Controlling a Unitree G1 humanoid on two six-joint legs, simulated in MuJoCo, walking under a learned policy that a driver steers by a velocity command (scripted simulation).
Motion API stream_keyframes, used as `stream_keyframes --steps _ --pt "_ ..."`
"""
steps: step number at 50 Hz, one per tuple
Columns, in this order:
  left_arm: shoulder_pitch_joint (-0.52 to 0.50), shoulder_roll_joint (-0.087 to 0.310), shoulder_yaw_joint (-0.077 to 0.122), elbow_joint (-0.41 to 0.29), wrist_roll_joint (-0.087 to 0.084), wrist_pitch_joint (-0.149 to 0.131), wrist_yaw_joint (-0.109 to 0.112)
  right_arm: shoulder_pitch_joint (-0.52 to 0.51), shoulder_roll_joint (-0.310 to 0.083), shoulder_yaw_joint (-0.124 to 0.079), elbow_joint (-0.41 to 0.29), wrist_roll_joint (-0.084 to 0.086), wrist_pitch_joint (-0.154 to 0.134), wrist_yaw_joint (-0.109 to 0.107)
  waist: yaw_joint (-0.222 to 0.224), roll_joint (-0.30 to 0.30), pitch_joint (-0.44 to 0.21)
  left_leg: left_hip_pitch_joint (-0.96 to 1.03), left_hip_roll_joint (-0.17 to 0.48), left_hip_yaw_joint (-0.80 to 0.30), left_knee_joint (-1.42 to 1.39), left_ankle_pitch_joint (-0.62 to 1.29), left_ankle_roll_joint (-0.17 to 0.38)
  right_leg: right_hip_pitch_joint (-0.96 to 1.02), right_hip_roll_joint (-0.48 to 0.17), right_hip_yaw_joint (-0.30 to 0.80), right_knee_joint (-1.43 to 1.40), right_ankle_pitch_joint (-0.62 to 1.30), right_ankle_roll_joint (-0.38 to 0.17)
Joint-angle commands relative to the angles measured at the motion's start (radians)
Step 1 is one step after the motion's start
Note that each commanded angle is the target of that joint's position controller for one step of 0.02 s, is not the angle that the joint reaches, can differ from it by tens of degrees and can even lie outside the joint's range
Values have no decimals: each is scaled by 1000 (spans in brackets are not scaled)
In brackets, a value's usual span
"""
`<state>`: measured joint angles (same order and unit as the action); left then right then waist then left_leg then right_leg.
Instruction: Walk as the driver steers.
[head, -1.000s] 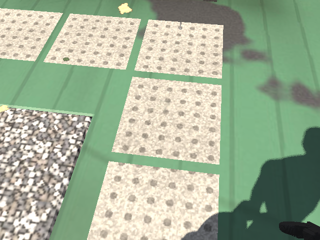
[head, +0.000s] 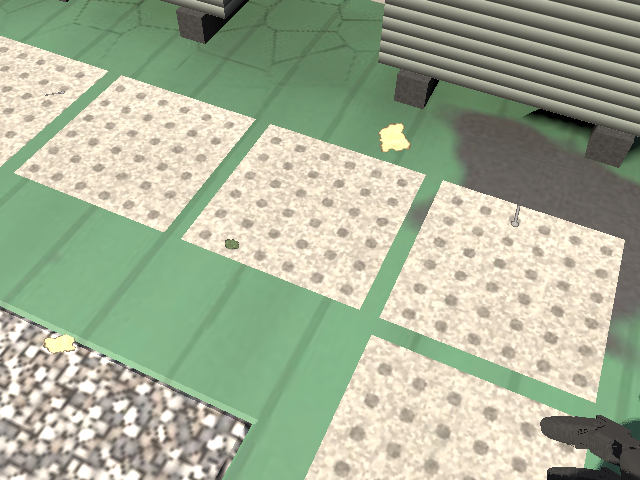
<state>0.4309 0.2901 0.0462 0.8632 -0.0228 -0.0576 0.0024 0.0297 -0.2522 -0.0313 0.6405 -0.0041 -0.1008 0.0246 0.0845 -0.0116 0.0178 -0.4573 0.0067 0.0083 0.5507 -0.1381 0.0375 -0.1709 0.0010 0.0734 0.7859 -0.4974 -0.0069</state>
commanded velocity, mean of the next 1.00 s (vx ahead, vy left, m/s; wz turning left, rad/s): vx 0.50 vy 0.00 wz -0.53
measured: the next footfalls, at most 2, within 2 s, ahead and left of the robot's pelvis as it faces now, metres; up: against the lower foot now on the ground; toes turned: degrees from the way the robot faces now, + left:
right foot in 0.48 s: +0.37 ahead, -0.18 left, +0.00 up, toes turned -19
left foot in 0.96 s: +0.71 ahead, -0.10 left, +0.00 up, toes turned -37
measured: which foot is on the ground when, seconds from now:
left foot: down 0.00-0.48, up 0.50-0.94, down 0.96-1.00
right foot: up 0.00-0.46, down 0.48-0.96, up 0.98-1.00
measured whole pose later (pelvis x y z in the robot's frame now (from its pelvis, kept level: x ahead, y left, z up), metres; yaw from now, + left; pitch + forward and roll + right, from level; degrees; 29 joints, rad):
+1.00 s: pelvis +0.53 -0.12 +0.00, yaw -34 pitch +2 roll +1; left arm 0.38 0.31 0.08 0.72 -0.03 -0.03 0.02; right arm 0.06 -0.28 -0.05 0.70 -0.01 -0.13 0.03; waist 0.06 -0.02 0.00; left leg -0.45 -0.04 -0.02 0.54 -0.13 0.02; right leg -0.19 0.08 0.22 0.81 -0.51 -0.04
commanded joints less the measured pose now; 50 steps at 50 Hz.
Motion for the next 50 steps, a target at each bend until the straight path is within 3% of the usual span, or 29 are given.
stream_keyframes --steps 1,2,3,4,7,10,13,18,19,21,22,23,24,25,26,27,28,29,30,32,34,39,41,44,46,47,48,49,50 --pt "-44 138 26 -114 -27 -33 3 340 -165 -63 37 7 8 -13 -190 174 -189 676 372 -520 -241 -216 195 -637 -49 49 480 19 -12" --pt "-83 127 27 -118 -17 -28 6 272 -136 -52 35 4 6 -10 -159 119 -127 555 326 -412 -269 -137 171 -600 -85 32 454 99 -6" --pt "-104 116 31 -123 -6 -19 7 222 -107 -44 39 -1 3 -7 -132 121 -73 461 290 -329 -305 -70 161 -572 -108 31 412 153 -1" --pt "-92 97 32 -122 -6 -6 4 193 -94 -42 44 -8 -3 -6 -104 136 -49 389 266 -258 -341 -19 151 -520 -128 35 390 192 3" --pt "-104 52 28 -139 -5 21 -1 172 -110 -55 71 -9 -22 -9 -74 102 -13 315 262 -130 -401 128 163 -502 -138 32 352 265 17" --pt "-165 42 25 -170 1 25 -7 188 -137 -65 100 -10 -23 -20 -80 71 9 334 258 -29 -418 201 162 -544 -138 37 223 393 25" --pt "-257 27 16 -200 1 18 -28 202 -165 -71 118 -5 -14 -28 -112 57 34 348 238 69 -423 213 140 -509 -125 -12 42 531 12" --pt "-408 31 11 -279 0 18 -57 278 -209 -85 160 17 15 -32 -161 46 80 491 282 133 -381 254 114 -533 -104 -83 -114 483 -33" --pt "-418 38 14 -292 0 19 -62 282 -217 -88 165 22 23 -33 -157 51 78 522 289 146 -351 316 104 -525 -92 -100 -130 440 -48" --pt "-386 67 29 -305 3 24 -66 272 -247 -96 164 29 37 -38 -119 87 29 557 288 180 -228 631 81 -422 -32 -159 -142 336 -86" --pt "-311 95 46 -294 3 28 -64 266 -260 -99 161 32 45 -42 -72 102 -23 555 278 197 -103 786 69 -313 11 -187 -146 293 -110" --pt "-162 139 74 -258 1 30 -56 250 -257 -96 156 36 52 -46 15 87 -101 490 244 226 96 818 42 -103 59 -200 -210 341 -144" --pt "8 218 111 -216 -1 41 -36 263 -223 -81 141 18 46 -50 87 7 -193 257 204 226 388 569 -5 212 -3 -55 -234 374 -196" --pt "-27 335 124 -222 -9 35 -27 353 -69 -32 81 -22 21 -35 -42 -268 -258 -210 -2 155 746 -393 -70 527 -267 515 -322 235 -374" --pt "9 261 100 -257 0 18 -32 265 -141 -38 73 10 -20 -20 32 -150 -403 -313 -27 -91 860 -465 -56 583 -343 770 -471 115 -422" --pt "-21 203 82 -244 9 4 -37 164 -189 -52 40 49 -37 -12 43 -96 -260 -393 20 -102 845 -365 -35 498 -315 624 -494 180 -365" --pt "-76 177 74 -246 5 -2 -36 150 -174 -45 36 39 -47 -16 -1 -33 -168 -365 62 -96 758 -276 -22 350 -270 496 -491 268 -329" --pt "-148 147 64 -259 7 -2 -33 155 -175 -49 49 13 -47 -24 -45 0 -111 -298 94 -94 671 -226 -28 211 -230 401 -496 375 -301" --pt "-191 120 54 -278 19 -3 -29 176 -183 -56 56 2 -36 -25 -82 -17 -92 -223 115 -102 623 -189 -33 115 -201 341 -517 463 -291" --pt "-209 126 55 -283 20 -8 -22 196 -166 -56 58 -7 -12 -24 -108 -23 -80 -164 112 -87 557 -161 -62 18 -181 297 -549 559 -301" --pt "-187 147 60 -269 15 -11 -9 160 -138 -47 46 -15 2 -27 -106 -16 -54 -157 97 -69 455 -93 -92 -49 -153 233 -563 606 -297" --pt "-114 167 67 -234 3 2 12 -31 -96 -25 1 -4 -3 -14 -32 -61 -15 -77 25 -58 83 206 -110 -99 -86 178 -544 455 -223" --pt "-80 173 70 -217 -2 6 13 -75 -110 -27 -15 8 -10 -6 -14 -71 -11 -47 7 -70 22 228 -104 -79 -105 222 -522 407 -213" --pt "-65 160 69 -205 -5 13 17 -75 -150 -43 -23 12 -22 3 -28 -93 -14 -17 -1 -100 -48 149 -76 3 -138 313 -440 365 -195" --pt "-86 153 69 -209 -2 21 18 -3 -168 -57 -7 15 -31 2 -72 -124 -27 78 -6 -85 -82 75 -43 18 -135 350 -372 390 -173" --pt "-93 124 59 -215 1 22 17 83 -187 -70 14 8 -36 -4 -116 -119 -72 212 3 -76 -114 74 -15 -3 -92 329 -286 425 -145" --pt "-92 62 35 -227 14 18 13 220 -231 -84 29 -10 -40 -11 -174 -44 -195 437 139 -191 -96 37 46 -84 -39 251 -48 364 -108" --pt "43 -3 15 -248 -6 8 14 334 -321 -105 61 -27 -29 -11 -133 250 -325 775 360 -625 -166 -153 212 -423 109 107 293 17 -29" --pt "72 72 22 -228 -21 2 17 360 -259 -96 81 3 -24 1 -144 292 -307 791 410 -849 -254 -417 247 -591 61 117 459 -92 -13"
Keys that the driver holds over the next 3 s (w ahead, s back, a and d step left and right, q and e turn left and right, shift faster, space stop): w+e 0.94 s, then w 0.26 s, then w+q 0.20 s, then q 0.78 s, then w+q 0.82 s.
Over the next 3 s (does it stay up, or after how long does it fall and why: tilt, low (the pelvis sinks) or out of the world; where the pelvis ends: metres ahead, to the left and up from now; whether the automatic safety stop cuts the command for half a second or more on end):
stays up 1.04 -0.25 0.01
